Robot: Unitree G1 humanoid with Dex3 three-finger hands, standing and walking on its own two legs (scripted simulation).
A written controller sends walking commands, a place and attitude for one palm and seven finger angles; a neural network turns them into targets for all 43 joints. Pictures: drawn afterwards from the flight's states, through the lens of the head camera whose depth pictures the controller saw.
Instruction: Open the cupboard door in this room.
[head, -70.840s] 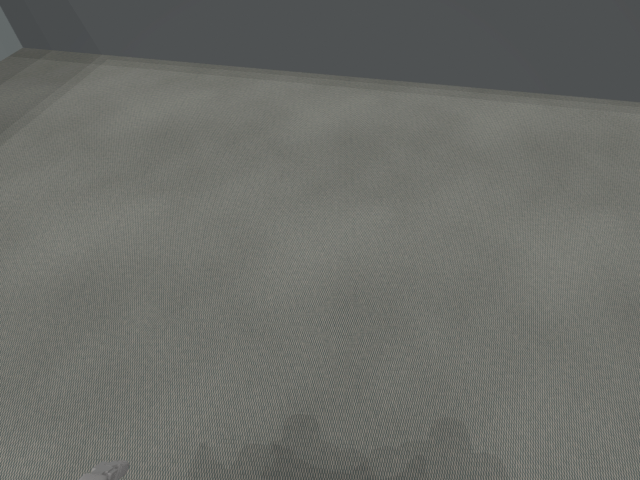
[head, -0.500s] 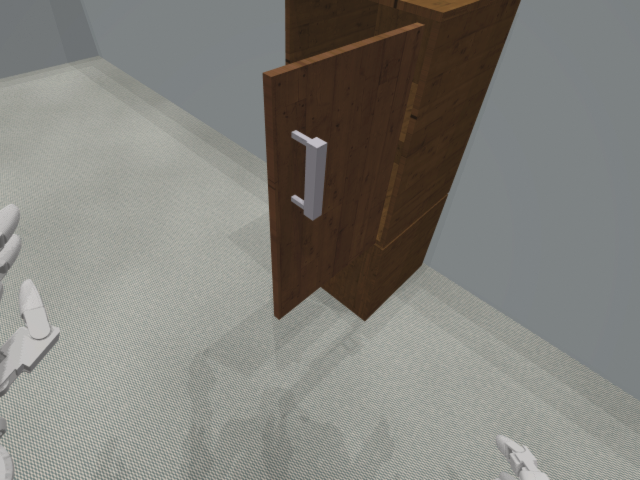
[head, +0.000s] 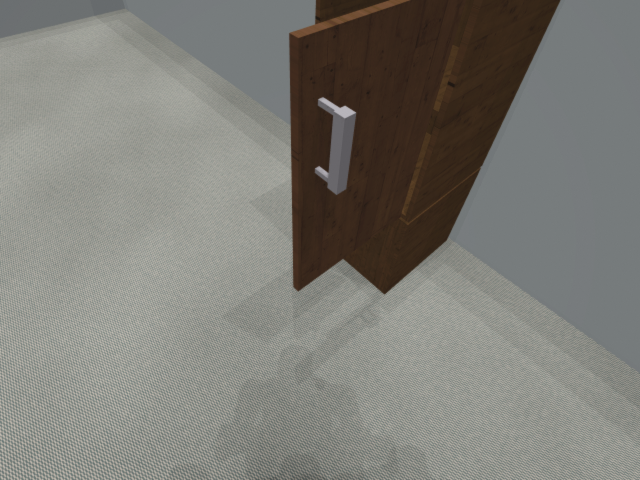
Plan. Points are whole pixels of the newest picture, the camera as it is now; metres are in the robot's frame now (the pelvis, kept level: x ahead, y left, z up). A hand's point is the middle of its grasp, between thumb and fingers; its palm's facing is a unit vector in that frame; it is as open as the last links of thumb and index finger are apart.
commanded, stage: let the arm hang, fingers relaxed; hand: left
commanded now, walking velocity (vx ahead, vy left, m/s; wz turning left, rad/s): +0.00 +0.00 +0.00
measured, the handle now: (331, 147) +0.57 +0.01 +0.09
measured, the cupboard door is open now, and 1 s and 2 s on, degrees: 89 89 89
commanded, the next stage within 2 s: look to check the result in 0.80 s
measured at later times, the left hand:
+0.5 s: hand out of the picture +0.01 +0.18 -0.16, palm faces +0.00 -0.98 -0.20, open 7.3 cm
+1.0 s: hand out of the picture +0.01 +0.18 -0.16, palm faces -0.01 -0.98 -0.19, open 7.4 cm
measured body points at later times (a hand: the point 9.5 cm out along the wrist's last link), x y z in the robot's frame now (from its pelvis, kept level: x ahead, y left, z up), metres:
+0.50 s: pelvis +0.01 +0.02 +0.02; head +0.02 +0.00 +0.47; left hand +0.01 +0.23 -0.14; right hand -0.02 -0.18 -0.16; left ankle +0.01 +0.12 -0.73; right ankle +0.03 -0.09 -0.73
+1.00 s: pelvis +0.01 +0.02 +0.02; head +0.02 +0.01 +0.47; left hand +0.01 +0.23 -0.14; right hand -0.03 -0.19 -0.15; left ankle +0.01 +0.12 -0.73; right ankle +0.03 -0.09 -0.73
